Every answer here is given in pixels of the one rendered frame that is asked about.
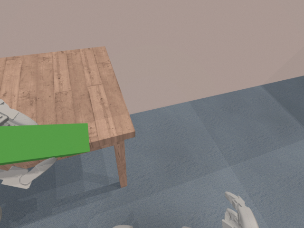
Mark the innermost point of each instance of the table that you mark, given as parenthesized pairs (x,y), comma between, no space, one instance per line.
(70,87)

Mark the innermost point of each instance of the robot right hand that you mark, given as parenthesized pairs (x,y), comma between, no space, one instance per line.
(244,218)

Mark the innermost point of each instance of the robot left hand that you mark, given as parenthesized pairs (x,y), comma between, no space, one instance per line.
(17,176)

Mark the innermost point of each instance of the sponge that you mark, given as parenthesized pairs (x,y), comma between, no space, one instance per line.
(26,143)

